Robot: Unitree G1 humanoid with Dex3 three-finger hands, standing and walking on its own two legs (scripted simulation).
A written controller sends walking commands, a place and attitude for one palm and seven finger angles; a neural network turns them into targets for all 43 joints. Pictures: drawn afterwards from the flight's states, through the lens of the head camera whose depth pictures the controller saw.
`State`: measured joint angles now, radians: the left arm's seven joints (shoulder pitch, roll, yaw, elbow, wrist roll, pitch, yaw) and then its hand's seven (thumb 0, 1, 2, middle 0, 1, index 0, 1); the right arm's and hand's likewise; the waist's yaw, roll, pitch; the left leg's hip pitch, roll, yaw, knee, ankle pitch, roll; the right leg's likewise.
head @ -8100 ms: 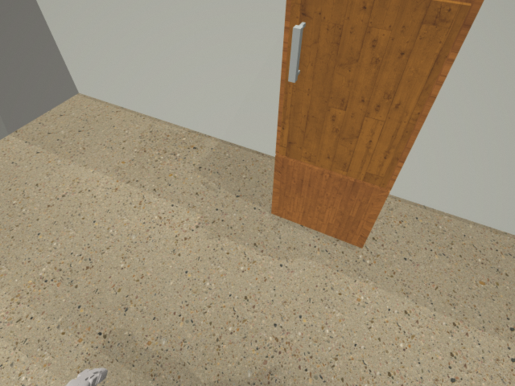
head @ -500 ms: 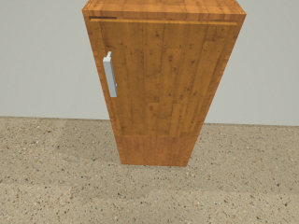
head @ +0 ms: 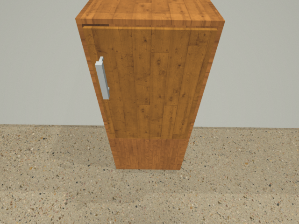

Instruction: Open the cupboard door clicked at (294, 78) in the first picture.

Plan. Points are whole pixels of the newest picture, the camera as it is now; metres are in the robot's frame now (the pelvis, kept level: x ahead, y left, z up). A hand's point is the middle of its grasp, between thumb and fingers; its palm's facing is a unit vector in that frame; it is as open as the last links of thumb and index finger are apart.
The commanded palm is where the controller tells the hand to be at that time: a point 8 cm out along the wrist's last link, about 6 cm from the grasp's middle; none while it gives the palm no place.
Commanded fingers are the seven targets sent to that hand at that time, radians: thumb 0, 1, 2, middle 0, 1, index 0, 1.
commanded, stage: come to a stop and stand still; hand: left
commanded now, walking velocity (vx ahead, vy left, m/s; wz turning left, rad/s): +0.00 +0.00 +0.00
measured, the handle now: (104, 78) +0.58 +0.19 +0.07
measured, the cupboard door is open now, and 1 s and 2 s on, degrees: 0 0 0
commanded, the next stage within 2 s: look again from close up in 0.90 s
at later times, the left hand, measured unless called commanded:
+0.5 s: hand out of the picture -0.02 +0.12 -0.18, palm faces +0.05 -0.99 -0.13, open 7.4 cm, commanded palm none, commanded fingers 0.00 0.90 0.90 -0.20 -0.30 -0.20 -0.30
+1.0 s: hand out of the picture +0.02 +0.13 -0.18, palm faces +0.04 -0.99 -0.17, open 7.4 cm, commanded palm none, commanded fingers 0.00 0.90 0.90 -0.20 -0.30 -0.20 -0.30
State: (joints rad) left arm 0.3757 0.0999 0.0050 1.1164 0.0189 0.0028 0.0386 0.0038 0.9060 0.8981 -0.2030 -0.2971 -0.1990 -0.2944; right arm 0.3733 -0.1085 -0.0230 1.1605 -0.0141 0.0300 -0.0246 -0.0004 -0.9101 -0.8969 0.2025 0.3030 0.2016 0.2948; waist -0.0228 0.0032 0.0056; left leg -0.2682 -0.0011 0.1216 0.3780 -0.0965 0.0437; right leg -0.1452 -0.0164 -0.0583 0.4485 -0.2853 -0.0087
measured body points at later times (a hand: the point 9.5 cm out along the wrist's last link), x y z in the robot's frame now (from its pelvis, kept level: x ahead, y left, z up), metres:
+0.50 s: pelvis +0.02 -0.01 +0.00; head +0.03 -0.01 +0.45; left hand -0.02 +0.17 -0.16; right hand +0.00 -0.22 -0.16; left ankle +0.07 +0.09 -0.74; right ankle -0.03 -0.11 -0.74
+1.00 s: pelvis +0.04 -0.02 +0.00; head +0.06 -0.02 +0.45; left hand +0.02 +0.18 -0.16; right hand +0.03 -0.23 -0.16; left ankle +0.07 +0.09 -0.74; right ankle -0.03 -0.11 -0.74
